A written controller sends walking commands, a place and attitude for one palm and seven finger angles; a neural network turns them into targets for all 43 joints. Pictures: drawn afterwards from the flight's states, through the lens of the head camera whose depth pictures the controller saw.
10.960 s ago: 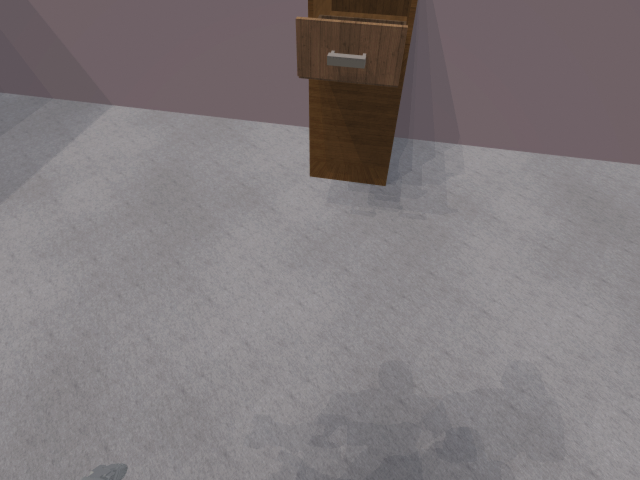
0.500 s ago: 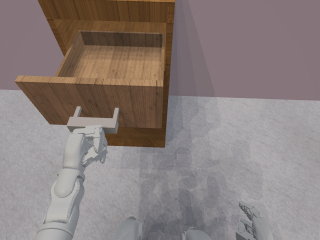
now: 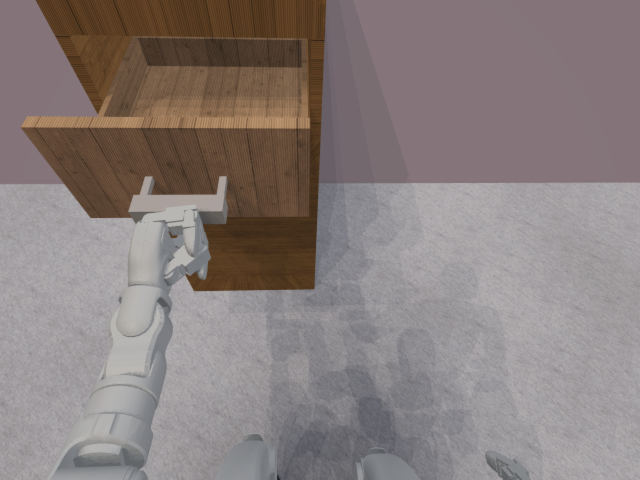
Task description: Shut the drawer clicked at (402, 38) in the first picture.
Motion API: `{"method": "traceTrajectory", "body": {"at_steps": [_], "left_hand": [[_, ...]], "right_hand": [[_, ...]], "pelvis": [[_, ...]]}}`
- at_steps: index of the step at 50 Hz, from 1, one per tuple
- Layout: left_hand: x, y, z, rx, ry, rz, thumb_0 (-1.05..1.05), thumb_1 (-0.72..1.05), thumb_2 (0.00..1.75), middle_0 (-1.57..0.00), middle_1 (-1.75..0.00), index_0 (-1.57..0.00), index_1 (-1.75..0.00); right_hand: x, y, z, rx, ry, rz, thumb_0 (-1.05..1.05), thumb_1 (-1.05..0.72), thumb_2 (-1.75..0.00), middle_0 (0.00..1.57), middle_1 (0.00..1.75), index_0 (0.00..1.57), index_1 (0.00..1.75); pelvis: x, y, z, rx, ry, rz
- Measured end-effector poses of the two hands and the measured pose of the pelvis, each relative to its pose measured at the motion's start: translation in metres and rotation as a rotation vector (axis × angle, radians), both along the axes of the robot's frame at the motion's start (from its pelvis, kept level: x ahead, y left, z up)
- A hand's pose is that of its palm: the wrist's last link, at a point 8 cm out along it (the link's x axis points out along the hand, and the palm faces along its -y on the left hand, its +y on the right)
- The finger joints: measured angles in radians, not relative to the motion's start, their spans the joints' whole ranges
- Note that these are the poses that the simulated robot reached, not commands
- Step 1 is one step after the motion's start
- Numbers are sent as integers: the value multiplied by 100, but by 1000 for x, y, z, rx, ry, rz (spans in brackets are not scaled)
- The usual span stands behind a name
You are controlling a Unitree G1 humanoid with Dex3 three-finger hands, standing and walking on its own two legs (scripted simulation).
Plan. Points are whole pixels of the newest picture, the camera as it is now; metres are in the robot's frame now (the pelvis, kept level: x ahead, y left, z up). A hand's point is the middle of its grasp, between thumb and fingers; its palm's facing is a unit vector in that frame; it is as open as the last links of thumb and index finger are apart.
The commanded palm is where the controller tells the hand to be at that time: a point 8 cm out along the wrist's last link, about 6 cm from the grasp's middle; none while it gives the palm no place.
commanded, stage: push the drawer shut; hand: left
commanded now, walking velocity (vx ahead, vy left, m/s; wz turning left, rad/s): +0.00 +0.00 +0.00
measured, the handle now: (183, 196) +0.47 +0.19 +0.05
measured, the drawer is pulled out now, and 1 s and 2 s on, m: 0.20 0.08 0.00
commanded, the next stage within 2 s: none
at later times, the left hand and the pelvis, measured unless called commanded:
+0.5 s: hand (209, 206) +0.46 +0.15 +0.05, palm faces +0.03 -1.00 -0.02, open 3.0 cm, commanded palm +0.44 +0.20 +0.05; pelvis +0.00 +0.00 -0.01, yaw -1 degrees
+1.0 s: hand (211, 179) +0.51 +0.15 +0.05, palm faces +0.03 -1.00 -0.02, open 3.0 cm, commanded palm +0.49 +0.20 +0.05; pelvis +0.00 +0.00 -0.02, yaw -1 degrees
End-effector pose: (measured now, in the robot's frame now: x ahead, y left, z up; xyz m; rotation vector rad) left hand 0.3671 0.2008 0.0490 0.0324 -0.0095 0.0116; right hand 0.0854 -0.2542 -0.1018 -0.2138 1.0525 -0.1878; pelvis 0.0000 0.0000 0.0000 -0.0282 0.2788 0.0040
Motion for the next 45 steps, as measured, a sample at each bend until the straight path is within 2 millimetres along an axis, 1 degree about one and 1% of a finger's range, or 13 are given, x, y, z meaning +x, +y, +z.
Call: {"method": "traceTrajectory", "body": {"at_steps": [7,15,22,33,38,45], "left_hand": [[16,1,-2,1,2,10,-4,81,91,-140,-160,-140,-160],[41,1,-2,2,13,15,-5,81,92,-140,-160,-140,-160],[62,2,0,-6,17,14,-3,80,90,-140,-160,-140,-160],[83,4,0,-13,15,15,-2,80,89,-140,-160,-140,-160],[92,4,1,-13,17,17,-2,78,88,-140,-160,-140,-160],[104,5,2,-14,23,19,-1,78,88,-140,-160,-140,-160]], "right_hand": [[-5,2,-5,-2,33,0,1,-90,-90,20,30,20,30],[-14,2,-10,-6,63,-5,1,-90,-90,20,30,21,30],[-32,0,-12,-10,109,-36,1,-90,-90,20,30,21,30],[-65,-3,-14,-14,215,-80,1,-90,-90,20,30,20,30],[-75,-3,-14,-16,241,-96,1,-90,-90,20,30,20,30],[-82,-2,-15,-18,262,-102,1,-90,-90,20,30,20,30]], "pelvis": [[-2,2,-3,-4,12,5],[-5,1,-6,-7,31,4],[-5,1,-9,-9,48,-5],[-2,2,-11,-12,70,-14],[-2,2,-12,-15,80,-16],[-3,2,-14,-20,94,-17]]}}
